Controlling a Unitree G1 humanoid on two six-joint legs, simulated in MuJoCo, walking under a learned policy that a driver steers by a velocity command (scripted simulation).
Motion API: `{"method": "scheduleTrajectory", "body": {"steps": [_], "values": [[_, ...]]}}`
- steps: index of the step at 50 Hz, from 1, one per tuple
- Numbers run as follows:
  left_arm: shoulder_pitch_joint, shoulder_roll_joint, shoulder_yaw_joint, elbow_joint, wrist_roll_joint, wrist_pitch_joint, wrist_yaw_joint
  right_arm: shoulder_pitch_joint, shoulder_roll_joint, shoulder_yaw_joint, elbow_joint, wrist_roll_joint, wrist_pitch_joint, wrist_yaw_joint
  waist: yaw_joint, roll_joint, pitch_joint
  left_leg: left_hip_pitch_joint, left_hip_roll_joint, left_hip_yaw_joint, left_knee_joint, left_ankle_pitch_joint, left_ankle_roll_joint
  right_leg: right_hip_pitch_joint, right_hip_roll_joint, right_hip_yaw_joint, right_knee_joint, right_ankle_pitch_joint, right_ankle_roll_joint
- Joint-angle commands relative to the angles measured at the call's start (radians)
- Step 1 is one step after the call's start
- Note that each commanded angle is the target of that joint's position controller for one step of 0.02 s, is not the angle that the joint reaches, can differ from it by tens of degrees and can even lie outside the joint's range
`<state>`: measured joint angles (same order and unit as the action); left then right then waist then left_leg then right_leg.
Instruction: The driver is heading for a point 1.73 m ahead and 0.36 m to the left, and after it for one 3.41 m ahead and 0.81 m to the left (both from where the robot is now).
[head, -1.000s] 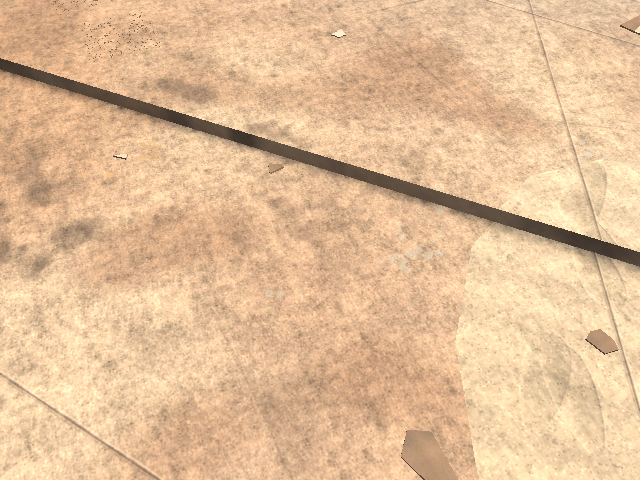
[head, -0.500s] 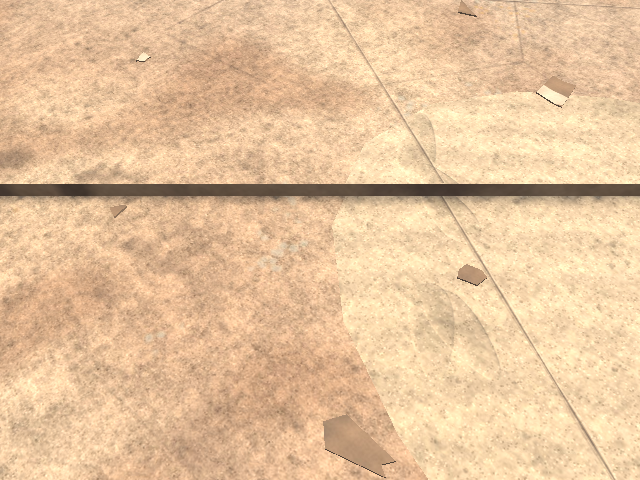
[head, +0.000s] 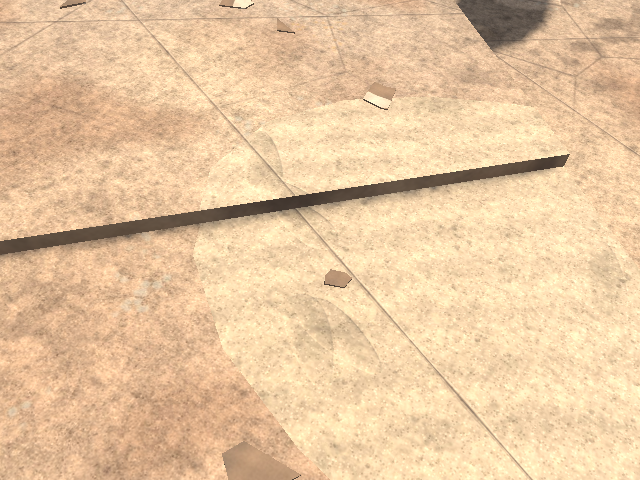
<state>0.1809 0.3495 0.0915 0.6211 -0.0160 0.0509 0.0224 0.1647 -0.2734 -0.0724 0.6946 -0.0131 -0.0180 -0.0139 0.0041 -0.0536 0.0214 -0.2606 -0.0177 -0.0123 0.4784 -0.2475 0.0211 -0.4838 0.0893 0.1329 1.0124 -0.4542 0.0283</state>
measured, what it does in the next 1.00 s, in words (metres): walks ahead: right foot, then left foot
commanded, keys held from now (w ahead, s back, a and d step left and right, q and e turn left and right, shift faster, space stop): w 1.00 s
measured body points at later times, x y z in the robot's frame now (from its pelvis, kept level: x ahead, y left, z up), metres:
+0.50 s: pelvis +0.12 -0.07 +0.01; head +0.13 -0.09 +0.46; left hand +0.19 +0.20 -0.10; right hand +0.24 -0.35 -0.10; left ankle +0.18 +0.09 -0.66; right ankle +0.06 -0.15 -0.74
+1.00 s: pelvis +0.40 -0.04 +0.00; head +0.43 -0.04 +0.45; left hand +0.55 +0.22 -0.11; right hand +0.46 -0.32 -0.11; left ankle +0.43 +0.04 -0.74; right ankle +0.42 -0.21 -0.66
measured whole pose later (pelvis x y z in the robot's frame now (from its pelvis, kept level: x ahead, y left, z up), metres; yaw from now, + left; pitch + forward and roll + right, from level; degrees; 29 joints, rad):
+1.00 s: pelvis +0.40 -0.04 +0.00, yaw -4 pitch +1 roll +1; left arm 0.23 0.31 0.04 0.74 -0.01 -0.06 0.01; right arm 0.28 -0.27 -0.05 0.79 0.00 -0.09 0.03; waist -0.03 -0.04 0.04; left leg -0.21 -0.07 0.05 0.34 -0.15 0.08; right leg -0.59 -0.11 0.05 1.09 -0.27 0.00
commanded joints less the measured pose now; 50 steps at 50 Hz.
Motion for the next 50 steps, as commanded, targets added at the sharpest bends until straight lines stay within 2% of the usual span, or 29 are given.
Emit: {"method": "scheduleTrajectory", "body": {"steps": [1,4,8,10,12,13,14,15,16,17,18,19,21,24,28,31,34,36,37,38,39,40,41,42,43,44,45,47,50], "values": [[0.006,0.082,0.029,-0.058,0.003,-0.014,-0.006,0.000,-0.135,-0.027,-0.062,0.018,-0.015,-0.020,-0.018,0.203,-0.022,0.159,0.257,-0.301,-0.266,-0.231,0.159,-0.217,-0.067,-0.015,0.161,0.074,0.032],[-0.050,0.038,0.007,-0.071,0.000,-0.041,-0.016,0.077,-0.143,-0.028,-0.040,0.010,-0.025,-0.019,-0.063,0.209,-0.013,0.204,0.251,-0.259,-0.305,-0.241,0.167,-0.216,-0.080,-0.059,0.016,0.110,0.036],[-0.071,0.000,-0.017,-0.068,0.005,-0.073,-0.031,0.085,-0.184,-0.038,-0.025,0.026,-0.035,-0.006,-0.064,0.219,0.001,0.120,0.251,-0.180,-0.317,-0.140,0.169,-0.033,-0.113,-0.137,-0.247,0.114,0.011],[-0.063,0.011,-0.017,-0.061,-0.001,-0.084,-0.038,0.109,-0.204,-0.043,-0.011,0.036,-0.036,0.005,-0.063,0.224,0.014,0.065,0.257,-0.163,-0.306,-0.132,0.177,0.068,-0.102,-0.164,-0.343,0.096,-0.008],[-0.006,0.018,-0.014,-0.040,-0.009,-0.092,-0.044,0.106,-0.210,-0.041,-0.001,0.051,-0.031,0.016,-0.022,0.203,0.016,0.006,0.264,-0.157,-0.268,-0.155,0.173,0.202,-0.088,-0.185,-0.487,0.186,-0.039],[0.051,0.021,-0.010,-0.014,-0.009,-0.093,-0.043,0.106,-0.195,-0.034,0.004,0.052,-0.029,0.021,0.008,0.181,0.007,-0.046,0.253,-0.143,-0.225,-0.153,0.160,0.312,-0.071,-0.197,-0.549,0.229,-0.054],[0.134,0.039,0.001,0.014,-0.014,-0.093,-0.037,0.112,-0.155,-0.019,0.011,0.044,-0.032,0.025,0.048,0.154,-0.025,-0.115,0.226,-0.113,-0.145,-0.136,0.130,0.453,-0.069,-0.181,-0.570,0.223,-0.070],[0.252,0.080,0.015,0.034,-0.012,-0.094,-0.027,0.086,-0.082,0.007,0.001,0.026,-0.040,0.032,0.106,0.050,-0.082,-0.223,0.147,-0.018,0.101,-0.119,0.064,0.616,-0.194,-0.008,-0.629,0.167,-0.106],[0.307,0.217,0.039,0.022,0.007,-0.093,-0.021,0.070,-0.021,0.026,-0.064,0.011,-0.062,0.033,0.097,-0.229,-0.126,-0.500,0.031,0.076,0.456,-0.278,-0.009,0.745,-0.441,0.414,-0.731,0.004,-0.239],[0.320,0.185,0.034,0.030,0.013,-0.109,-0.031,0.028,-0.124,-0.001,-0.078,0.040,-0.077,0.024,0.124,-0.153,-0.091,-0.602,0.045,-0.025,0.642,-0.327,-0.008,0.655,-0.494,0.575,-0.804,-0.163,-0.342],[0.267,0.119,0.010,0.027,0.010,-0.123,-0.036,0.024,-0.162,-0.014,-0.074,0.057,-0.082,0.027,0.091,-0.120,0.000,-0.660,0.095,-0.050,0.691,-0.229,0.012,0.613,-0.458,0.491,-0.819,-0.219,-0.324],[0.224,0.078,-0.004,0.023,0.013,-0.131,-0.039,0.030,-0.155,-0.013,-0.059,0.053,-0.084,0.029,0.070,-0.106,0.036,-0.654,0.118,-0.046,0.682,-0.133,0.021,0.568,-0.405,0.393,-0.829,-0.148,-0.294],[0.162,0.047,-0.017,0.019,0.017,-0.132,-0.040,0.028,-0.139,-0.014,-0.045,0.026,-0.083,0.036,0.033,-0.069,0.062,-0.596,0.147,-0.047,0.608,-0.005,0.010,0.490,-0.337,0.244,-0.852,0.096,-0.251],[0.171,0.050,-0.016,0.035,0.016,-0.136,-0.031,0.011,-0.098,-0.002,-0.037,0.019,-0.074,0.044,0.023,-0.039,0.041,-0.551,0.135,-0.013,0.513,0.133,-0.028,0.464,-0.296,0.105,-0.875,0.379,-0.244],[0.214,0.070,-0.013,0.080,0.010,-0.131,-0.018,-0.124,-0.050,0.023,-0.071,0.024,-0.075,0.051,0.058,-0.032,0.060,-0.447,0.096,0.019,0.237,0.302,-0.047,0.410,-0.257,-0.015,-0.886,0.488,-0.217],[0.267,0.089,-0.009,0.117,0.001,-0.129,-0.015,-0.221,-0.049,0.030,-0.100,0.033,-0.081,0.069,0.084,-0.023,0.090,-0.394,0.071,0.027,0.112,0.363,-0.030,0.422,-0.284,-0.021,-0.894,0.458,-0.218],[0.283,0.101,-0.003,0.148,-0.006,-0.120,-0.013,-0.257,-0.071,0.026,-0.119,0.034,-0.087,0.084,0.068,-0.022,0.097,-0.393,0.060,0.014,0.043,0.310,0.012,0.522,-0.330,-0.018,-0.846,0.548,-0.202],[0.277,0.119,0.002,0.157,-0.005,-0.110,-0.009,-0.219,-0.097,0.016,-0.115,0.029,-0.088,0.084,0.034,-0.040,0.050,-0.309,0.026,0.038,0.029,0.233,0.044,0.582,-0.336,-0.028,-0.760,0.786,-0.181],[0.273,0.131,0.006,0.160,-0.002,-0.104,-0.006,-0.156,-0.122,0.003,-0.102,0.026,-0.085,0.077,-0.003,-0.062,-0.009,-0.208,-0.006,0.065,0.037,0.190,0.066,0.599,-0.327,-0.038,-0.668,0.986,-0.169],[0.260,0.126,0.001,0.158,0.003,-0.095,-0.003,-0.011,-0.160,-0.018,-0.064,0.026,-0.081,0.066,-0.084,-0.059,-0.107,-0.006,-0.032,0.092,0.019,0.206,0.099,0.564,-0.288,-0.074,-0.490,1.120,-0.145],[0.262,0.104,-0.011,0.141,0.018,-0.094,0.002,0.168,-0.207,-0.033,-0.027,0.020,-0.075,0.052,-0.157,-0.027,-0.244,0.327,0.085,-0.027,0.079,0.243,0.153,0.362,-0.254,-0.082,-0.235,0.940,-0.116],[0.403,-0.037,-0.052,0.123,0.016,-0.110,-0.012,0.263,-0.299,-0.054,-0.006,0.006,-0.072,0.051,-0.097,0.250,-0.426,0.733,0.369,-0.535,0.030,0.006,0.330,-0.062,-0.066,-0.101,0.205,0.282,-0.036],[0.359,0.024,-0.042,0.145,0.002,-0.134,-0.017,0.280,-0.205,-0.030,0.003,0.018,-0.070,0.051,-0.131,0.263,-0.482,0.733,0.401,-0.758,-0.134,-0.103,0.321,-0.164,-0.031,0.042,0.318,-0.105,-0.044],[0.233,0.094,-0.020,0.104,-0.031,-0.145,-0.024,0.200,-0.171,-0.016,0.002,0.024,-0.066,0.044,-0.122,0.215,-0.279,0.585,0.365,-0.600,-0.168,-0.134,0.268,-0.254,-0.094,0.018,0.354,-0.060,-0.051],[0.164,0.092,-0.025,0.082,-0.031,-0.152,-0.022,0.126,-0.155,-0.010,-0.005,0.024,-0.064,0.040,-0.090,0.128,-0.160,0.411,0.331,-0.474,-0.195,-0.062,0.242,-0.241,-0.148,-0.025,0.300,0.032,-0.057],[0.126,0.078,-0.024,0.078,-0.012,-0.153,-0.019,0.077,-0.134,-0.004,-0.006,0.015,-0.066,0.041,-0.057,0.079,-0.079,0.265,0.292,-0.388,-0.227,0.034,0.233,-0.212,-0.181,-0.046,0.237,0.091,-0.054],[0.147,0.067,-0.020,0.084,-0.004,-0.145,-0.018,0.049,-0.115,0.002,-0.009,0.001,-0.073,0.043,-0.016,0.106,-0.059,0.169,0.260,-0.325,-0.258,0.101,0.226,-0.143,-0.213,-0.038,0.195,0.137,-0.053],[0.198,0.025,-0.028,0.106,-0.001,-0.122,-0.016,0.028,-0.107,0.001,0.000,0.006,-0.086,0.046,0.021,0.133,-0.054,0.075,0.232,-0.255,-0.316,0.146,0.243,-0.075,-0.227,-0.049,0.151,0.166,-0.035],[0.120,0.011,-0.033,0.078,0.014,-0.109,-0.009,0.046,-0.133,-0.006,0.031,0.013,-0.098,0.041,0.018,0.120,0.007,0.019,0.223,-0.170,-0.368,0.201,0.252,-0.129,-0.244,-0.063,0.023,0.262,-0.002]]}}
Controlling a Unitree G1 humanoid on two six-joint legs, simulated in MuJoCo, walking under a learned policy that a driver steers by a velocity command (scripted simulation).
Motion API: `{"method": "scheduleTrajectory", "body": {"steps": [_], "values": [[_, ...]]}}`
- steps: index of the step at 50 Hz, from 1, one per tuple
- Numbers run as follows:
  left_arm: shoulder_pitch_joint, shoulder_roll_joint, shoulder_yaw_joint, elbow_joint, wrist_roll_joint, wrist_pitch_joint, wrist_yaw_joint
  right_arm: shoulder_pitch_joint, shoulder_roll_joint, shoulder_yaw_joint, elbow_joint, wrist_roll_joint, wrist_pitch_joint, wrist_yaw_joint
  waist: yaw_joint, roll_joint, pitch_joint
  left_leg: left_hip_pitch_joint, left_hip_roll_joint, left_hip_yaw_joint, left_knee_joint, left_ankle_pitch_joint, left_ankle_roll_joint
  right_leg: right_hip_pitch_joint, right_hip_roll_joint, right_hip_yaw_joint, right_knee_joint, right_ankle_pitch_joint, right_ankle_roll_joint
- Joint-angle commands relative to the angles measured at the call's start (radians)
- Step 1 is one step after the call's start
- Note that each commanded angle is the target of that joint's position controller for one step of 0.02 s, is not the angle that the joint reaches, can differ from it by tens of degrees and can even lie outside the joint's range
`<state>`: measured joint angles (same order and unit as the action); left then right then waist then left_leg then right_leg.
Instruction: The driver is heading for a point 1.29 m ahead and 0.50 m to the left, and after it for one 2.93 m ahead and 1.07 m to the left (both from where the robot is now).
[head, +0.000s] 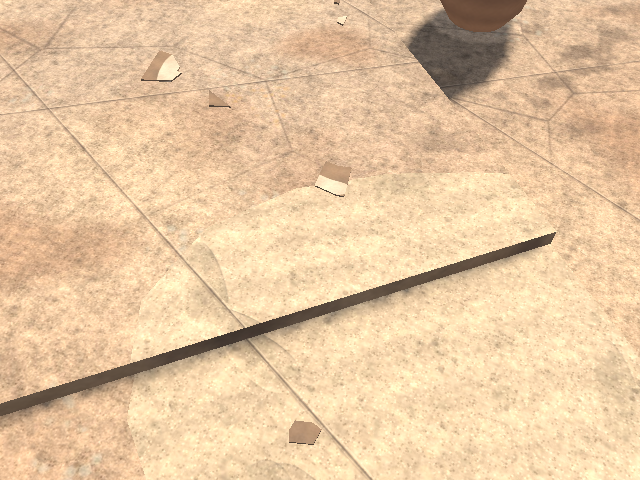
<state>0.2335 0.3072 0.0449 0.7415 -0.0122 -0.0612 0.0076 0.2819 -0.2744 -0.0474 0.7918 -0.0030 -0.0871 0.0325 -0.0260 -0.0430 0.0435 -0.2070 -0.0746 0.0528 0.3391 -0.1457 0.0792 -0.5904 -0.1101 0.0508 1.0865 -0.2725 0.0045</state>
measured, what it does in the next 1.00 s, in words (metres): walks ahead, turning left: right foot, then left foot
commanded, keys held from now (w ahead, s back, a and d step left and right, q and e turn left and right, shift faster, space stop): w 0.26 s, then w+q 0.74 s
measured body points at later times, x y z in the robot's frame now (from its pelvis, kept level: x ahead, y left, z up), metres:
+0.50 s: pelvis +0.29 -0.07 +0.00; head +0.31 -0.08 +0.45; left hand +0.36 +0.21 -0.10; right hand +0.40 -0.35 -0.12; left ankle +0.28 +0.09 -0.66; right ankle +0.31 -0.16 -0.74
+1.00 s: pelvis +0.55 +0.02 +0.00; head +0.58 +0.05 +0.44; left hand +0.60 +0.33 -0.11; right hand +0.75 -0.21 -0.11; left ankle +0.56 +0.09 -0.74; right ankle +0.58 -0.15 -0.65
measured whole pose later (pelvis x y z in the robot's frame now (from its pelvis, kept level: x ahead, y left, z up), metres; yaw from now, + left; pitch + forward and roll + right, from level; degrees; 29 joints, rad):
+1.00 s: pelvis +0.55 +0.02 +0.00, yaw +22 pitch +1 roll +0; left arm 0.16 0.30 0.05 0.75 0.00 -0.11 0.00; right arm 0.27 -0.29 -0.07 0.72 0.01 -0.04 0.02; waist -0.02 -0.02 0.06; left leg -0.28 -0.11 -0.02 0.44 -0.18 0.11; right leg -0.50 -0.07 0.05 1.16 -0.34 0.02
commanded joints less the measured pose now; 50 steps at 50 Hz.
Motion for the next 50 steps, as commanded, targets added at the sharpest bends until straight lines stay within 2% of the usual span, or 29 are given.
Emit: {"method": "scheduleTrajectory", "body": {"steps": [1,5,9,12,13,14,15,16,17,18,19,20,21,23,26,30,35,36,38,40,41,42,43,44,45,46,47,48,50], "values": [[0.027,0.049,0.011,-0.055,0.014,0.000,0.005,-0.058,-0.140,-0.033,-0.058,0.004,-0.027,-0.010,0.037,0.101,-0.004,-0.024,0.271,-0.213,-0.235,0.112,0.188,-0.043,-0.048,0.017,-0.115,0.145,0.027],[-0.127,0.021,-0.004,-0.088,0.008,-0.023,-0.013,0.001,-0.172,-0.037,-0.032,0.015,-0.014,-0.021,-0.023,0.082,0.018,0.005,0.232,-0.123,-0.231,0.130,0.141,0.009,-0.004,-0.028,-0.407,0.364,0.027],[-0.229,0.039,-0.001,-0.125,-0.005,-0.032,-0.036,0.078,-0.196,-0.043,0.009,0.026,0.008,-0.024,-0.057,0.087,0.033,0.141,0.294,-0.148,-0.184,0.118,0.128,-0.009,0.019,-0.021,-0.529,0.353,0.004],[-0.217,0.067,0.009,-0.134,-0.003,-0.036,-0.048,0.084,-0.210,-0.050,0.026,0.028,0.027,-0.031,-0.027,0.105,0.015,0.243,0.335,-0.167,-0.105,0.219,0.100,0.024,0.039,-0.025,-0.576,0.231,-0.037],[-0.165,0.083,0.018,-0.123,-0.001,-0.037,-0.048,0.069,-0.216,-0.051,0.026,0.028,0.033,-0.033,0.008,0.115,-0.017,0.254,0.324,-0.154,-0.036,0.346,0.086,0.105,0.063,-0.048,-0.595,0.200,-0.055],[-0.046,0.117,0.039,-0.089,0.003,-0.038,-0.042,0.063,-0.200,-0.044,0.026,0.026,0.039,-0.034,0.073,0.098,-0.092,0.217,0.276,-0.126,0.121,0.471,0.062,0.290,0.091,-0.072,-0.626,0.202,-0.082],[0.129,0.178,0.063,-0.054,0.011,-0.037,-0.031,0.067,-0.149,-0.021,0.009,0.009,0.038,-0.034,0.146,0.049,-0.238,0.069,0.221,-0.092,0.375,0.358,0.027,0.582,-0.005,0.018,-0.583,0.224,-0.131],[0.218,0.290,0.089,-0.039,0.027,-0.030,-0.024,0.183,-0.036,0.016,-0.021,0.006,0.019,-0.029,0.113,-0.197,-0.383,-0.348,0.050,-0.032,0.769,-0.111,-0.052,0.970,-0.270,0.461,-0.629,0.072,-0.281],[0.244,0.198,0.068,-0.040,0.018,-0.028,-0.027,0.157,-0.092,0.005,-0.002,0.025,0.001,-0.026,0.149,-0.195,-0.430,-0.477,0.032,-0.180,0.910,-0.429,-0.053,0.980,-0.306,0.668,-0.760,-0.061,-0.303],[0.178,0.146,0.049,-0.041,0.017,-0.029,-0.025,0.072,-0.174,-0.021,-0.022,0.054,-0.006,-0.023,0.146,-0.116,-0.267,-0.555,0.085,-0.199,0.963,-0.369,-0.041,0.861,-0.278,0.512,-0.778,-0.093,-0.250],[0.109,0.118,0.039,-0.048,0.015,-0.030,-0.023,0.016,-0.170,-0.021,-0.037,0.053,-0.007,-0.024,0.117,-0.067,-0.179,-0.544,0.138,-0.168,0.931,-0.278,-0.039,0.728,-0.240,0.379,-0.800,-0.038,-0.219],[0.050,0.086,0.030,-0.046,0.015,-0.033,-0.025,-0.011,-0.158,-0.023,-0.040,0.039,-0.001,-0.027,0.089,-0.043,-0.106,-0.517,0.168,-0.159,0.875,-0.209,-0.048,0.613,-0.198,0.283,-0.839,0.030,-0.202],[0.012,0.064,0.024,-0.045,0.020,-0.042,-0.025,0.006,-0.148,-0.029,-0.032,0.034,0.013,-0.029,0.056,-0.065,-0.073,-0.460,0.196,-0.166,0.833,-0.154,-0.055,0.531,-0.166,0.200,-0.878,0.087,-0.184],[-0.017,0.059,0.028,-0.031,0.026,-0.059,-0.026,0.043,-0.105,-0.026,-0.015,0.035,0.039,-0.029,0.025,-0.063,-0.056,-0.396,0.202,-0.159,0.819,-0.098,-0.072,0.453,-0.144,0.098,-0.929,0.190,-0.186],[-0.015,0.079,0.038,-0.001,0.031,-0.069,-0.018,0.000,-0.084,-0.026,-0.035,0.030,0.055,-0.034,0.020,-0.029,-0.016,-0.458,0.202,-0.175,0.736,0.005,-0.091,0.451,-0.138,-0.021,-0.958,0.321,-0.190],[-0.005,0.105,0.044,0.020,0.028,-0.058,-0.002,-0.109,-0.061,-0.018,-0.073,0.024,0.042,-0.014,0.053,-0.012,0.013,-0.448,0.188,-0.119,0.479,0.195,-0.090,0.486,-0.109,-0.151,-0.978,0.356,-0.167],[0.074,0.143,0.059,0.065,0.007,-0.027,0.007,-0.260,-0.044,-0.006,-0.149,0.023,0.040,0.017,0.106,0.015,0.061,-0.496,0.173,-0.049,0.313,0.177,-0.051,0.646,-0.166,-0.209,-0.941,0.428,-0.159],[0.079,0.147,0.061,0.070,0.003,-0.016,0.008,-0.261,-0.044,-0.006,-0.157,0.022,0.044,0.021,0.101,0.004,0.053,-0.489,0.163,-0.029,0.318,0.131,-0.039,0.683,-0.178,-0.219,-0.910,0.492,-0.155],[0.058,0.170,0.068,0.066,-0.005,0.001,0.013,-0.242,-0.071,-0.019,-0.175,0.022,0.050,0.028,0.065,-0.020,0.020,-0.415,0.116,0.019,0.308,0.031,-0.001,0.720,-0.180,-0.251,-0.805,0.786,-0.134],[0.036,0.196,0.075,0.056,-0.011,0.018,0.021,-0.107,-0.121,-0.049,-0.156,0.023,0.058,0.027,-0.022,-0.047,-0.071,-0.225,0.040,0.068,0.307,-0.057,0.044,0.710,-0.166,-0.269,-0.577,1.051,-0.110],[0.014,0.191,0.072,0.048,-0.017,0.022,0.023,0.047,-0.168,-0.078,-0.118,0.026,0.061,0.016,-0.109,-0.025,-0.148,0.003,0.002,0.063,0.230,0.000,0.082,0.615,-0.131,-0.288,-0.368,1.003,-0.080],[0.034,0.142,0.052,0.032,0.006,0.011,0.022,0.180,-0.251,-0.110,-0.086,0.029,0.072,-0.007,-0.155,0.101,-0.223,0.294,0.112,-0.144,0.188,0.033,0.136,0.360,-0.073,-0.283,-0.061,0.599,-0.031],[0.133,-0.002,0.008,-0.019,0.030,-0.022,0.004,0.122,-0.345,-0.116,-0.106,0.027,0.060,-0.011,-0.010,0.324,-0.300,0.581,0.363,-0.732,0.091,-0.108,0.335,-0.082,0.148,-0.151,0.268,-0.320,0.027],[0.013,0.089,0.019,-0.029,-0.003,-0.062,-0.012,0.145,-0.253,-0.092,-0.127,0.024,0.044,-0.004,-0.100,0.174,-0.369,0.598,0.401,-0.859,-0.037,-0.204,0.341,-0.184,0.129,0.052,0.335,-0.322,0.008],[-0.069,0.123,0.029,-0.061,-0.036,-0.081,-0.018,0.106,-0.209,-0.079,-0.122,0.017,0.030,-0.003,-0.093,0.129,-0.223,0.493,0.377,-0.720,-0.060,-0.158,0.297,-0.247,0.086,0.046,0.294,-0.215,-0.015],[-0.074,0.113,0.026,-0.058,-0.022,-0.089,-0.012,0.044,-0.178,-0.069,-0.128,0.023,0.024,-0.003,-0.044,0.046,-0.142,0.347,0.331,-0.604,-0.062,-0.069,0.258,-0.205,0.040,0.041,0.201,-0.127,-0.022],[-0.073,0.118,0.032,-0.048,0.007,-0.087,-0.005,-0.017,-0.147,-0.059,-0.142,0.022,0.023,-0.005,-0.007,0.035,-0.094,0.227,0.292,-0.517,-0.075,0.036,0.235,-0.142,0.015,0.036,0.119,-0.081,-0.011],[-0.050,0.124,0.039,-0.045,0.016,-0.076,-0.005,-0.046,-0.130,-0.051,-0.158,0.008,0.021,-0.011,0.024,0.062,-0.084,0.149,0.269,-0.470,-0.096,0.123,0.229,-0.075,-0.002,0.043,0.086,-0.046,-0.001],[-0.029,0.093,0.034,-0.047,0.027,-0.052,-0.009,-0.043,-0.138,-0.053,-0.162,0.007,0.022,-0.021,0.042,0.079,-0.083,0.087,0.248,-0.414,-0.111,0.271,0.237,-0.049,0.003,0.012,0.061,-0.014,0.038]]}}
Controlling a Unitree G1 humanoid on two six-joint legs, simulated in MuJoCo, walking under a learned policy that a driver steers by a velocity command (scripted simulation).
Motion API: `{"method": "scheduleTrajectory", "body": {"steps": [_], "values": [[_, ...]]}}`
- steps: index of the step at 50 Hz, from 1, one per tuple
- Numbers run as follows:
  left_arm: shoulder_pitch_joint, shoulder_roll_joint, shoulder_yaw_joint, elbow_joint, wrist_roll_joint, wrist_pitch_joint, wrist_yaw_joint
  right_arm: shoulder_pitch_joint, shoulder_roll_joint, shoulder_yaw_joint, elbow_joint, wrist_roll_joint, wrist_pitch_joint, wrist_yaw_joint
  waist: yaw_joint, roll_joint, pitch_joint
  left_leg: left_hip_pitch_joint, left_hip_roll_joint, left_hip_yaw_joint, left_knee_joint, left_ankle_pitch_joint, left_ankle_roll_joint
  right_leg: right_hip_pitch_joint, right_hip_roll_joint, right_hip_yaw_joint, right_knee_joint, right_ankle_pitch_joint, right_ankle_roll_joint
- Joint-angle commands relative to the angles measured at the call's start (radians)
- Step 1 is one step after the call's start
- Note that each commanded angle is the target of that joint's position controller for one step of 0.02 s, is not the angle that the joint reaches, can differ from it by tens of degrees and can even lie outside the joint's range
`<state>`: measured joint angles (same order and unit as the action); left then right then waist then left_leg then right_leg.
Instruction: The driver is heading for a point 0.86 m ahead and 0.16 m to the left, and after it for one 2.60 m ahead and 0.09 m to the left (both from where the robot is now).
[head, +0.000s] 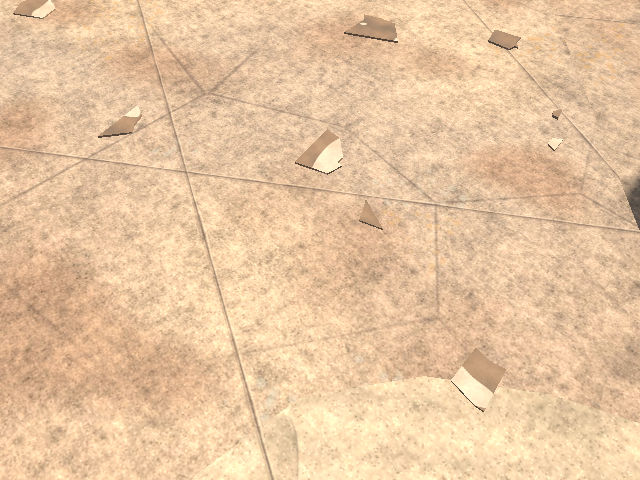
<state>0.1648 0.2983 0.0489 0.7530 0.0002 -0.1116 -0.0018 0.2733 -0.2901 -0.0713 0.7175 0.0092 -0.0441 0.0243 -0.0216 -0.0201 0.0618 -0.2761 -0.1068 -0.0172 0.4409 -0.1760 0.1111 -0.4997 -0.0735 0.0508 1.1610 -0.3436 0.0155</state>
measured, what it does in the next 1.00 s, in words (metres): climbs, turning left: right foot 0.05 m higher, then left foot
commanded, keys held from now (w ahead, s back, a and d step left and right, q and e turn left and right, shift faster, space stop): w+q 0.76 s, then w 0.18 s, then w+e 0.06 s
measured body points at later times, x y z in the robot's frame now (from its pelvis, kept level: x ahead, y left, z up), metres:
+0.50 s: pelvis +0.27 -0.02 +0.04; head +0.28 +0.00 +0.49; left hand +0.27 +0.27 -0.08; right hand +0.50 -0.24 -0.04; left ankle +0.26 +0.09 -0.62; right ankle +0.34 -0.16 -0.69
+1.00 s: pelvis +0.49 +0.14 +0.06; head +0.49 +0.17 +0.51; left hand +0.56 +0.46 -0.03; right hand +0.65 -0.08 -0.04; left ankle +0.38 +0.17 -0.69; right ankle +0.73 +0.08 -0.63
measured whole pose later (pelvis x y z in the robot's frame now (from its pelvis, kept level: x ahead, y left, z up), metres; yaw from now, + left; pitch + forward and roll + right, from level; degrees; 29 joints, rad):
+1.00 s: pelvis +0.49 +0.14 +0.06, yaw +31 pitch +2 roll -1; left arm 0.04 0.29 0.05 0.71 -0.01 -0.09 -0.05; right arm 0.41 -0.25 -0.03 0.72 0.00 -0.06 -0.01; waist -0.08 -0.05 0.02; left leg -0.05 -0.07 -0.06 0.26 -0.24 0.08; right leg -0.66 -0.07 0.02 0.68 0.04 0.02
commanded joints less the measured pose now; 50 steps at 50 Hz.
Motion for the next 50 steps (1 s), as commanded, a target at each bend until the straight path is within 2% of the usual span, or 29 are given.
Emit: {"method": "scheduleTrajectory", "body": {"steps": [1,3,6,8,9,10,12,13,14,15,16,17,19,20,23,26,27,30,32,33,34,35,36,37,39,41,44,47,50], "values": [[0.035,0.089,0.027,-0.063,0.018,0.008,0.000,-0.021,-0.132,-0.031,-0.083,-0.002,-0.020,-0.020,0.040,0.046,-0.094,0.128,0.270,-0.308,-0.214,0.348,0.201,-0.147,-0.033,0.004,-0.045,0.084,0.043],[-0.022,0.060,0.016,-0.083,0.020,0.018,0.002,0.013,-0.151,-0.035,-0.074,-0.001,-0.013,-0.034,0.024,0.064,-0.075,0.094,0.241,-0.261,-0.213,0.378,0.181,-0.168,-0.015,-0.023,-0.124,0.169,0.072],[-0.131,0.038,0.006,-0.124,0.011,0.024,0.000,0.072,-0.136,-0.027,-0.058,0.008,0.005,-0.046,-0.018,0.090,-0.049,0.105,0.213,-0.262,-0.204,0.243,0.140,-0.202,0.010,-0.019,-0.294,0.260,0.085],[-0.240,-0.003,-0.015,-0.165,0.009,0.022,-0.007,0.102,-0.145,-0.026,-0.050,0.011,0.018,-0.050,-0.055,0.103,-0.020,0.068,0.205,-0.262,-0.218,0.154,0.122,-0.143,0.052,-0.067,-0.455,0.254,0.087],[-0.279,-0.002,-0.015,-0.178,0.005,0.018,-0.012,0.128,-0.156,-0.027,-0.041,0.009,0.022,-0.052,-0.070,0.111,-0.012,0.053,0.213,-0.284,-0.222,0.133,0.118,-0.091,0.072,-0.077,-0.495,0.273,0.087],[-0.252,0.034,-0.002,-0.179,-0.001,0.009,-0.016,0.137,-0.165,-0.026,-0.043,-0.001,0.017,-0.048,-0.052,0.152,-0.047,0.060,0.254,-0.319,-0.206,0.214,0.125,-0.030,0.100,-0.105,-0.441,0.232,0.066],[-0.150,0.089,0.024,-0.157,-0.011,-0.005,-0.020,0.102,-0.147,-0.018,-0.053,0.008,0.013,-0.046,0.016,0.188,-0.082,0.097,0.263,-0.343,-0.139,0.273,0.095,0.078,0.109,-0.089,-0.518,0.210,0.022],[-0.041,0.121,0.044,-0.131,-0.004,-0.010,-0.017,0.067,-0.131,-0.009,-0.066,0.009,0.008,-0.048,0.085,0.199,-0.134,0.077,0.225,-0.322,-0.039,0.406,0.057,0.235,0.121,-0.094,-0.574,0.223,-0.013],[0.108,0.170,0.066,-0.101,0.013,-0.011,-0.009,0.026,-0.103,-0.003,-0.100,0.010,0.007,-0.055,0.155,0.151,-0.247,-0.075,0.156,-0.248,0.183,0.500,-0.009,0.508,0.030,0.020,-0.555,0.196,-0.079],[0.274,0.249,0.093,-0.080,0.036,0.003,-0.005,0.082,-0.072,0.011,-0.142,0.029,0.003,-0.059,0.181,-0.151,-0.467,-0.327,0.028,-0.155,0.588,0.216,-0.082,0.812,-0.204,0.468,-0.667,-0.162,-0.238],[0.236,0.179,0.068,-0.099,0.029,0.008,0.003,0.113,-0.072,0.015,-0.139,0.020,-0.001,-0.043,0.140,-0.329,-0.472,-0.450,0.028,-0.192,0.794,-0.344,-0.093,0.804,-0.334,0.796,-0.857,-0.363,-0.292],[0.161,0.111,0.049,-0.107,0.007,0.015,0.019,0.088,-0.133,-0.005,-0.119,0.027,0.000,-0.027,0.120,-0.214,-0.279,-0.513,0.086,-0.171,0.912,-0.314,-0.096,0.639,-0.334,0.702,-0.874,-0.442,-0.271],[0.092,0.070,0.038,-0.084,-0.002,0.028,0.033,0.007,-0.111,-0.003,-0.137,0.011,0.013,-0.020,0.070,-0.065,-0.092,-0.487,0.161,-0.093,0.873,-0.249,-0.078,0.377,-0.272,0.439,-0.878,-0.252,-0.216],[0.061,0.055,0.032,-0.080,0.007,0.024,0.033,0.010,-0.094,-0.005,-0.134,0.007,0.022,-0.020,0.036,-0.073,-0.063,-0.420,0.190,-0.091,0.839,-0.247,-0.072,0.275,-0.241,0.339,-0.905,-0.162,-0.185],[-0.001,0.062,0.037,-0.071,-0.008,0.012,0.025,0.040,-0.055,0.001,-0.132,0.016,0.050,-0.021,-0.009,-0.102,-0.025,-0.353,0.220,-0.066,0.772,-0.176,-0.077,0.175,-0.213,0.130,-0.974,-0.019,-0.179],[-0.039,0.134,0.063,-0.059,-0.020,0.014,0.016,-0.002,-0.033,0.015,-0.153,0.004,0.053,-0.011,-0.026,-0.086,-0.038,-0.216,0.243,-0.036,0.460,-0.106,-0.082,0.149,-0.195,-0.038,-1.003,0.100,-0.174],[-0.035,0.146,0.070,-0.055,-0.019,0.015,0.012,-0.011,-0.042,0.012,-0.138,0.002,0.051,-0.005,-0.011,-0.076,-0.054,-0.157,0.217,0.009,0.398,-0.068,-0.084,0.157,-0.178,-0.088,-0.998,0.119,-0.172],[-0.016,0.181,0.082,-0.041,-0.031,0.017,-0.002,-0.039,-0.085,-0.006,-0.139,0.005,0.051,0.008,0.002,-0.071,-0.059,-0.130,0.207,0.050,0.311,-0.026,-0.062,0.256,-0.229,-0.112,-0.984,0.062,-0.161],[-0.013,0.177,0.079,-0.027,-0.040,0.032,-0.006,0.001,-0.098,-0.021,-0.120,0.001,0.053,0.006,-0.027,-0.034,-0.052,-0.033,0.158,0.113,0.214,-0.030,-0.027,0.264,-0.212,-0.164,-0.881,0.054,-0.132],[-0.003,0.153,0.069,-0.025,-0.029,0.041,-0.008,0.100,-0.130,-0.045,-0.086,0.003,0.052,0.003,-0.069,0.006,-0.087,0.095,0.105,0.140,0.184,-0.058,-0.002,0.236,-0.166,-0.211,-0.704,0.154,-0.111],[-0.003,0.096,0.049,-0.040,-0.005,0.048,-0.006,0.261,-0.212,-0.083,-0.044,0.009,0.048,-0.004,-0.129,0.171,-0.114,0.246,0.146,-0.016,0.070,-0.124,0.054,0.122,-0.084,-0.278,-0.347,0.158,-0.063],[0.010,0.015,0.021,-0.116,0.018,0.037,-0.002,0.249,-0.348,-0.097,-0.082,0.007,0.032,-0.009,-0.052,0.441,-0.123,0.408,0.356,-0.605,-0.135,-0.389,0.225,-0.266,0.079,-0.181,0.012,-0.213,0.005],[-0.033,0.083,0.028,-0.130,-0.021,0.012,-0.006,0.218,-0.274,-0.071,-0.120,0.006,-0.001,0.003,-0.074,0.304,-0.174,0.423,0.436,-0.842,-0.297,-0.559,0.269,-0.392,0.084,0.004,0.155,-0.198,-0.015],[-0.064,0.124,0.037,-0.132,-0.049,-0.009,-0.017,0.187,-0.215,-0.051,-0.122,0.001,-0.025,0.005,-0.063,0.215,-0.123,0.392,0.445,-0.760,-0.268,-0.507,0.239,-0.440,0.032,0.028,0.178,-0.114,-0.051],[-0.039,0.101,0.030,-0.100,-0.009,-0.024,-0.015,0.099,-0.146,-0.027,-0.131,-0.001,-0.028,-0.001,-0.013,0.103,-0.104,0.266,0.367,-0.520,-0.202,-0.235,0.172,-0.325,-0.033,0.030,0.035,0.035,-0.054],[-0.039,0.105,0.036,-0.088,0.000,-0.013,-0.024,0.062,-0.119,-0.013,-0.136,-0.012,-0.027,-0.014,0.008,0.110,-0.102,0.206,0.317,-0.397,-0.223,-0.056,0.148,-0.230,-0.042,0.014,-0.074,0.114,-0.039],[-0.103,0.071,0.024,-0.092,0.008,0.006,-0.028,0.103,-0.134,-0.014,-0.101,-0.006,-0.034,-0.030,-0.009,0.063,-0.078,0.223,0.301,-0.284,-0.241,0.194,0.142,-0.236,-0.018,-0.015,-0.239,0.223,-0.006],[-0.191,0.033,0.006,-0.110,-0.003,0.009,-0.038,0.123,-0.140,-0.013,-0.067,-0.003,-0.030,-0.039,-0.039,0.079,-0.041,0.210,0.271,-0.194,-0.256,0.227,0.113,-0.198,0.006,-0.033,-0.451,0.371,0.013],[-0.257,0.028,-0.003,-0.121,-0.019,0.009,-0.055,0.146,-0.151,-0.014,-0.032,-0.004,-0.032,-0.036,-0.072,0.096,-0.001,0.202,0.281,-0.142,-0.286,0.176,0.100,-0.154,0.018,-0.062,-0.568,0.481,-0.001]]}}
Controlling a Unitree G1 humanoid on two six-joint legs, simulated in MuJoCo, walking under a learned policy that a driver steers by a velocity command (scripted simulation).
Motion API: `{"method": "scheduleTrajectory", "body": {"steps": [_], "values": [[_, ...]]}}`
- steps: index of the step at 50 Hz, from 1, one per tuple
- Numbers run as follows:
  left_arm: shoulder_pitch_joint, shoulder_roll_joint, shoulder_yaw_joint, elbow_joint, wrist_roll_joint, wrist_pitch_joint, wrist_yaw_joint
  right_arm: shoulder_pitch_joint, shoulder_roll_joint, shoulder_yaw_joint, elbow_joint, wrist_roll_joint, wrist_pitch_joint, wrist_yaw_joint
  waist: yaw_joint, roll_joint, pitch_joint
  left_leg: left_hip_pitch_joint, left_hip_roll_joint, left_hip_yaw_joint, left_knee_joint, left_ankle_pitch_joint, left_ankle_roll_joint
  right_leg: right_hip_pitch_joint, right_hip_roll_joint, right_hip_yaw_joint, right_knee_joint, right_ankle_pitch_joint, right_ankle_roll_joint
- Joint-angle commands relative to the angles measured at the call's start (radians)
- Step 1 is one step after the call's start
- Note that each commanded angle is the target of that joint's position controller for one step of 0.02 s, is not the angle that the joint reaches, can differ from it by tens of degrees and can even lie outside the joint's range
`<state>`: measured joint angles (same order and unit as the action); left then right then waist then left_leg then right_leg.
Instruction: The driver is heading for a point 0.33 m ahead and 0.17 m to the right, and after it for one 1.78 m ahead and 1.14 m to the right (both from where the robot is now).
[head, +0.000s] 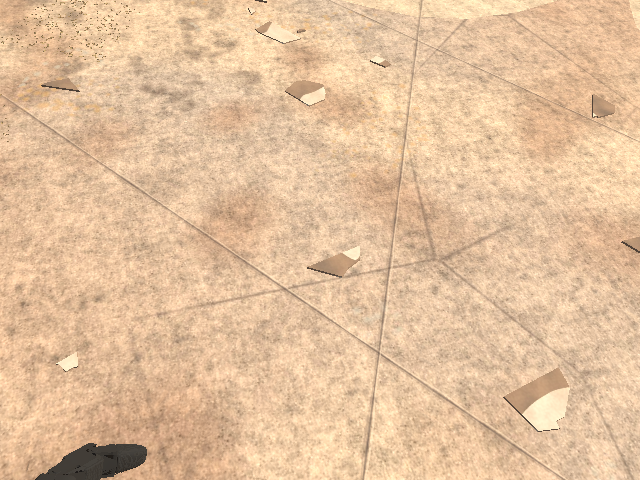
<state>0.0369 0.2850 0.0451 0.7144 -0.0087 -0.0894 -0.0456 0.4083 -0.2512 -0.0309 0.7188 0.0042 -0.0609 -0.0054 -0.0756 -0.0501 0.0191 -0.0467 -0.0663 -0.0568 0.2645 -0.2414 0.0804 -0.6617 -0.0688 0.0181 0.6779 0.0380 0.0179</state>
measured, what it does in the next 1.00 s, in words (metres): walks ahead, turning right: right foot, then left foot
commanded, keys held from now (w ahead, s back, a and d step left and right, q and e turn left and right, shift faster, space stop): w+e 1.00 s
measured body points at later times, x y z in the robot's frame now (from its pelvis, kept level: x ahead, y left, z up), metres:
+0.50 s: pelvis +0.32 -0.06 +0.00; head +0.35 -0.07 +0.44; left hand +0.43 +0.21 -0.12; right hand +0.47 -0.35 -0.08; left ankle +0.51 +0.09 -0.69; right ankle +0.29 -0.13 -0.75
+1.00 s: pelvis +0.59 -0.09 -0.01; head +0.62 -0.10 +0.44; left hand +0.89 +0.04 -0.09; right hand +0.48 -0.36 -0.12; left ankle +0.59 +0.03 -0.75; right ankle +0.63 -0.29 -0.68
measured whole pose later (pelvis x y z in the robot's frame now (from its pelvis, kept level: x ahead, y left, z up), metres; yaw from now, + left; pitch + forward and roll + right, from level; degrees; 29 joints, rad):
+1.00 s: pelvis +0.59 -0.09 -0.01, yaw -31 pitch +1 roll +2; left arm 0.15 0.32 0.07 0.64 -0.02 -0.01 -0.02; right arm 0.34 -0.28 -0.06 0.79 -0.01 -0.09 0.00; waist -0.08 -0.05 0.04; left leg -0.05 -0.02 0.13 0.27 -0.24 0.02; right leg -0.70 -0.09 0.06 0.90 -0.10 0.02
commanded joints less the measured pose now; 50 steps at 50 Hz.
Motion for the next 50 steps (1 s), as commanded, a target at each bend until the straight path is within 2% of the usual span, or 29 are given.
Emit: {"method": "scheduleTrajectory", "body": {"steps": [1,4,6,8,9,10,11,12,13,14,15,16,18,20,25,27,30,32,33,34,35,36,37,38,39,40,42,46,50], "values": [[-0.144,0.044,0.000,-0.087,-0.013,-0.014,-0.016,0.019,-0.189,-0.054,-0.020,0.002,-0.016,-0.005,-0.024,0.123,0.055,-0.016,0.250,-0.092,-0.115,0.236,0.127,0.012,0.014,-0.031,-0.110,0.116,-0.014],[-0.166,0.054,0.000,-0.101,-0.016,-0.017,-0.031,0.030,-0.192,-0.057,0.016,0.002,-0.010,-0.005,-0.024,0.111,0.080,0.086,0.287,-0.056,-0.093,0.302,0.109,-0.015,0.020,-0.031,-0.169,0.081,-0.057],[-0.130,0.070,0.006,-0.098,-0.012,-0.020,-0.039,0.012,-0.207,-0.064,0.024,-0.001,-0.002,-0.010,0.003,0.117,0.053,0.148,0.297,-0.018,-0.029,0.505,0.086,0.030,0.048,-0.047,-0.184,0.011,-0.089],[-0.004,0.118,0.030,-0.066,-0.007,-0.014,-0.032,-0.009,-0.229,-0.070,0.019,-0.010,0.010,-0.019,0.065,0.150,-0.049,0.201,0.282,0.024,0.137,0.885,0.054,0.186,0.118,-0.091,-0.162,-0.070,-0.124],[0.127,0.150,0.050,-0.031,-0.004,-0.009,-0.022,-0.032,-0.229,-0.068,0.010,-0.013,0.020,-0.023,0.137,0.135,-0.129,0.171,0.241,0.070,0.324,0.992,0.023,0.358,0.154,-0.114,-0.186,-0.045,-0.147],[0.272,0.195,0.063,-0.010,-0.002,-0.001,-0.011,-0.022,-0.210,-0.057,-0.010,-0.028,0.021,-0.031,0.192,0.074,-0.237,-0.048,0.222,0.079,0.586,0.778,-0.010,0.663,0.040,0.050,-0.135,-0.013,-0.194],[0.341,0.287,0.083,-0.010,-0.003,-0.002,-0.011,0.120,-0.087,-0.021,-0.032,-0.037,0.001,-0.013,0.111,-0.187,-0.378,-0.489,0.017,0.057,1.016,-0.004,-0.104,1.060,-0.223,0.592,-0.167,-0.164,-0.413],[0.366,0.202,0.067,0.004,-0.021,0.001,-0.009,0.065,-0.139,-0.020,-0.026,-0.018,-0.028,-0.001,0.165,-0.132,-0.434,-0.636,-0.016,-0.075,1.139,-0.291,-0.102,1.120,-0.250,0.823,-0.345,-0.360,-0.420],[0.306,0.178,0.060,-0.009,-0.019,0.005,0.000,-0.063,-0.190,-0.033,-0.066,0.022,-0.051,0.011,0.178,-0.072,-0.270,-0.712,0.049,-0.098,1.143,-0.219,-0.084,0.994,-0.225,0.688,-0.378,-0.408,-0.360],[0.248,0.165,0.055,-0.024,-0.012,0.007,0.006,-0.142,-0.189,-0.027,-0.088,0.021,-0.068,0.009,0.159,0.028,-0.173,-0.694,0.091,-0.079,1.075,-0.144,-0.072,0.831,-0.186,0.579,-0.400,-0.346,-0.325],[0.206,0.150,0.048,-0.034,-0.005,0.008,0.009,-0.183,-0.186,-0.030,-0.099,0.000,-0.075,0.004,0.127,0.076,-0.092,-0.668,0.117,-0.062,0.998,-0.105,-0.076,0.688,-0.152,0.498,-0.419,-0.225,-0.319],[0.188,0.134,0.041,-0.042,0.006,0.005,0.014,-0.174,-0.187,-0.035,-0.104,-0.014,-0.072,-0.001,0.091,0.059,-0.074,-0.604,0.140,-0.065,0.941,-0.077,-0.080,0.599,-0.119,0.441,-0.438,-0.128,-0.316],[0.176,0.123,0.040,-0.051,0.001,0.007,0.022,-0.140,-0.163,-0.032,-0.105,-0.023,-0.056,-0.004,0.057,0.011,-0.063,-0.565,0.158,-0.051,0.855,-0.075,-0.104,0.517,-0.083,0.379,-0.465,-0.040,-0.326],[0.194,0.141,0.044,-0.045,-0.005,0.007,0.032,-0.158,-0.137,-0.023,-0.113,-0.027,-0.043,-0.008,0.056,0.010,-0.039,-0.561,0.157,-0.020,0.750,-0.052,-0.135,0.436,-0.066,0.323,-0.474,0.025,-0.327],[0.270,0.177,0.057,-0.021,-0.017,0.028,0.054,-0.357,-0.091,-0.004,-0.153,-0.019,-0.051,0.000,0.137,-0.011,-0.023,-0.429,0.085,0.007,0.372,0.308,-0.165,0.339,0.012,0.242,-0.446,-0.041,-0.246],[0.309,0.177,0.058,-0.009,-0.023,0.039,0.057,-0.404,-0.106,-0.010,-0.164,-0.005,-0.058,0.008,0.154,-0.022,-0.028,-0.404,0.065,-0.009,0.302,0.334,-0.163,0.381,-0.005,0.289,-0.412,-0.096,-0.234],[0.322,0.168,0.059,-0.006,-0.023,0.051,0.062,-0.408,-0.147,-0.030,-0.167,0.004,-0.067,0.015,0.137,-0.045,-0.035,-0.380,0.062,-0.049,0.221,0.248,-0.134,0.491,-0.044,0.390,-0.322,-0.152,-0.207],[0.298,0.152,0.057,-0.015,-0.016,0.057,0.062,-0.313,-0.171,-0.048,-0.143,0.005,-0.074,0.013,0.077,-0.064,-0.057,-0.246,0.068,-0.032,0.169,0.197,-0.089,0.490,-0.031,0.409,-0.230,-0.128,-0.176],[0.299,0.108,0.041,-0.025,-0.009,0.054,0.057,-0.215,-0.202,-0.063,-0.131,-0.008,-0.078,0.005,0.027,-0.040,-0.138,-0.066,0.135,-0.072,0.169,0.169,-0.041,0.443,0.016,0.364,-0.079,-0.129,-0.146],[0.330,0.038,0.018,-0.042,0.013,0.049,0.054,-0.069,-0.256,-0.077,-0.120,-0.016,-0.074,-0.003,-0.014,0.108,-0.281,0.187,0.322,-0.263,0.181,0.109,0.020,0.312,0.097,0.253,0.209,-0.374,-0.106],[0.439,0.030,0.008,-0.080,-0.026,0.040,0.053,-0.014,-0.311,-0.093,-0.076,-0.019,-0.057,0.006,0.044,0.450,-0.344,0.392,0.506,-0.736,0.078,-0.176,0.174,-0.029,0.170,0.144,0.490,-0.647,-0.063],[0.415,0.135,0.028,-0.049,-0.035,0.042,0.058,-0.059,-0.208,-0.073,-0.101,-0.006,-0.054,0.011,0.018,0.277,-0.241,0.315,0.480,-0.733,0.033,-0.333,0.148,-0.118,0.090,0.171,0.599,-0.585,-0.045],[0.309,0.171,0.041,-0.062,-0.027,0.048,0.056,-0.090,-0.160,-0.060,-0.104,-0.006,-0.048,0.007,-0.005,0.182,-0.131,0.213,0.430,-0.551,0.033,-0.263,0.105,-0.134,0.063,0.147,0.623,-0.489,-0.035],[0.264,0.155,0.042,-0.071,-0.018,0.052,0.055,-0.130,-0.148,-0.053,-0.104,-0.015,-0.046,0.008,0.012,0.111,-0.072,0.107,0.385,-0.424,0.018,-0.107,0.088,-0.102,0.033,0.127,0.603,-0.421,-0.024],[0.234,0.145,0.046,-0.085,-0.010,0.053,0.052,-0.157,-0.128,-0.048,-0.093,-0.017,-0.044,0.008,0.027,0.116,-0.030,0.041,0.348,-0.336,-0.001,-0.001,0.086,-0.091,0.008,0.126,0.555,-0.378,-0.018],[0.238,0.128,0.046,-0.090,-0.015,0.057,0.045,-0.168,-0.121,-0.045,-0.086,-0.022,-0.045,0.006,0.045,0.149,-0.014,-0.013,0.322,-0.261,-0.025,0.058,0.076,-0.051,-0.015,0.117,0.531,-0.353,-0.015],[0.238,0.090,0.040,-0.095,-0.021,0.067,0.038,-0.170,-0.117,-0.047,-0.068,-0.014,-0.052,0.007,0.056,0.168,-0.007,-0.051,0.304,-0.169,-0.065,0.128,0.088,-0.034,-0.027,0.088,0.498,-0.331,-0.006],[0.161,0.062,0.029,-0.127,-0.012,0.071,0.031,-0.158,-0.163,-0.066,-0.028,-0.013,-0.053,0.004,0.049,0.123,0.009,-0.029,0.325,-0.047,-0.102,0.266,0.113,-0.090,-0.045,0.081,0.347,-0.216,0.013],[0.051,0.043,0.018,-0.148,-0.013,0.056,0.008,-0.146,-0.194,-0.072,0.002,-0.006,-0.041,-0.003,0.012,0.105,0.030,-0.010,0.300,0.092,-0.104,0.323,0.082,-0.034,-0.030,0.022,0.118,-0.029,-0.004]]}}
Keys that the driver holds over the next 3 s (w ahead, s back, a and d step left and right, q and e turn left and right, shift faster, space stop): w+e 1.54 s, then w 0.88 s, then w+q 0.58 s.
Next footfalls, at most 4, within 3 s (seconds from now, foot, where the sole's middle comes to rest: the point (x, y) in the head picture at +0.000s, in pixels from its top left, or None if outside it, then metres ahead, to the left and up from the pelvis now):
0.20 right None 0.33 -0.13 -0.79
0.66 left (280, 413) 0.63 0.02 -0.79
1.18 right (434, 358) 0.75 -0.35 -0.79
1.66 left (434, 245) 1.09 -0.42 -0.79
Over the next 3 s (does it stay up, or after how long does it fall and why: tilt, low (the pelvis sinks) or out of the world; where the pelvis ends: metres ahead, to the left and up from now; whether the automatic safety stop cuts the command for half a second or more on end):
stays up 1.32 -0.94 0.00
